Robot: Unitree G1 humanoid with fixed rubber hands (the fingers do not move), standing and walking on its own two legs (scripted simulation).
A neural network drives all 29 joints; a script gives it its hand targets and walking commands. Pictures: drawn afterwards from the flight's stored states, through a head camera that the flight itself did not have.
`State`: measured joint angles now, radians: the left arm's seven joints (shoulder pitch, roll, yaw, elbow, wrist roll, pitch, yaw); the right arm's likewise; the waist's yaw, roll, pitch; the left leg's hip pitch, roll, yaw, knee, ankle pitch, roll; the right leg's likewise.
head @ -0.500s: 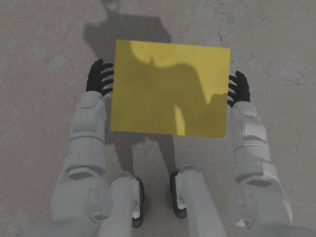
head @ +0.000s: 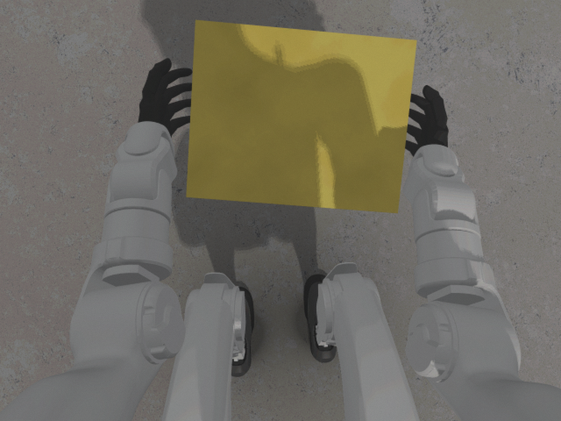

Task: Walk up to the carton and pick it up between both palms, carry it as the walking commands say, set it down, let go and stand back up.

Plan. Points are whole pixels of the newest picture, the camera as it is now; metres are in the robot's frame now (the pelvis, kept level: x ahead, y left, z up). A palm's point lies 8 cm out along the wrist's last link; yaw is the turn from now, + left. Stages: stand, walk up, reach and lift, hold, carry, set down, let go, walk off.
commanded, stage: set down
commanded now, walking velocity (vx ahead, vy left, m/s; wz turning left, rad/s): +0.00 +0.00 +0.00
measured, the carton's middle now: (294, 132) +0.51 -0.04 -0.20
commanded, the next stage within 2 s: none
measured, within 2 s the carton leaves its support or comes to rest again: rests again in 1.82 s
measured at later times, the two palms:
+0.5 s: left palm (181, 125) +0.52 +0.13 -0.18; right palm (409, 150) +0.46 -0.22 -0.19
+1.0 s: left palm (195, 135) +0.54 +0.13 -0.28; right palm (388, 156) +0.48 -0.22 -0.29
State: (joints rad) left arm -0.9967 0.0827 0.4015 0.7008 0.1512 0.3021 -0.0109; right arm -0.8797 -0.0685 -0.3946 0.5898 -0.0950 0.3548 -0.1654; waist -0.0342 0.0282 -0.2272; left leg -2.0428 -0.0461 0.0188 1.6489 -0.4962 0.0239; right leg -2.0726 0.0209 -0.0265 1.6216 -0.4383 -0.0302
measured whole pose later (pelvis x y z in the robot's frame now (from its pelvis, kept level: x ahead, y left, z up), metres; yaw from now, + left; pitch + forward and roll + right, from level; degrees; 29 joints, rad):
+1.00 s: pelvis -0.03 +0.00 -0.13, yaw +0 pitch +45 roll +0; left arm -1.40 0.28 0.24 0.95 0.00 0.25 0.06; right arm -1.24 -0.26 -0.29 0.83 0.09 0.26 -0.22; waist -0.06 0.01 0.15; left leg -2.34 -0.04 0.04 2.09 -0.54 0.04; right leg -2.37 0.01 -0.04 2.05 -0.47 -0.03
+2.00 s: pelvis -0.01 +0.01 -0.15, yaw -1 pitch +40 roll -1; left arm -1.48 0.29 0.28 1.01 0.04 0.19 -0.03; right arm -1.32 -0.32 -0.35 0.95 0.07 0.21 -0.08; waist -0.07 -0.01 0.29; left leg -2.31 -0.04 0.04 2.22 -0.61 0.05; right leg -2.33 0.01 -0.05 2.17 -0.54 -0.03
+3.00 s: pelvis -0.02 +0.01 -0.15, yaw -2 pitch +36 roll -2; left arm -1.54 0.40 0.07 1.15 -0.07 0.11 0.01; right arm -1.40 -0.33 -0.33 1.07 0.13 0.08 -0.08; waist -0.09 -0.02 0.42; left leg -2.25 -0.04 0.03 2.25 -0.62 0.05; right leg -2.27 0.01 -0.06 2.19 -0.55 -0.02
